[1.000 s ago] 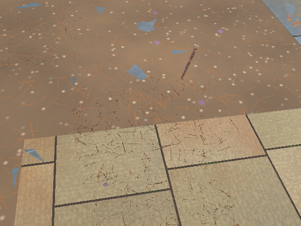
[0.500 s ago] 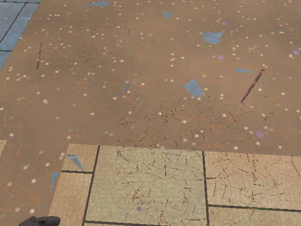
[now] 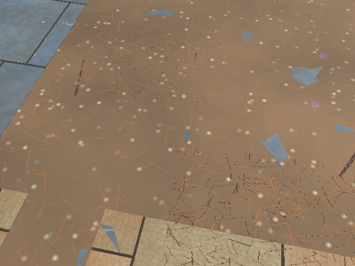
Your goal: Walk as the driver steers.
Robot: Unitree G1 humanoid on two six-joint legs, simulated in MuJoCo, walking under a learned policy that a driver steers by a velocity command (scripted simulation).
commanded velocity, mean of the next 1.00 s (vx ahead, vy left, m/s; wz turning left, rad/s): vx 0.50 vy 0.00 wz -0.49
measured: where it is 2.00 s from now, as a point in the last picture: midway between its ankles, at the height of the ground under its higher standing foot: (275, 171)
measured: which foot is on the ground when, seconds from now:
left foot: down 0.00-0.42, up 0.44-0.88, down 0.90-1.00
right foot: up 0.00-0.42, down 0.44-0.90, up 0.92-1.00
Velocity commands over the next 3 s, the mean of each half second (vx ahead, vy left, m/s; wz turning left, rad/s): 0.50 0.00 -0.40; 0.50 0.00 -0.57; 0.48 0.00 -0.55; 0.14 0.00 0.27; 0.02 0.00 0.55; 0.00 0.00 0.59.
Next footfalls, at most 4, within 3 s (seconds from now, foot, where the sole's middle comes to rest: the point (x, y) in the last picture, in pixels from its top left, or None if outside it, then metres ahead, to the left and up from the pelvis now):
0.44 right None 0.40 -0.16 -0.77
0.90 left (202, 194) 0.73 -0.07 -0.76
1.42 right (294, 187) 0.79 -0.46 -0.77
1.96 left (267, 144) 1.01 -0.37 -0.77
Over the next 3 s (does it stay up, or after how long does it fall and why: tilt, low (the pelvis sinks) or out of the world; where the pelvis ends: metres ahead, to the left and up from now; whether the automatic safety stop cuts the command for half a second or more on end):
stays up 0.88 -0.40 0.01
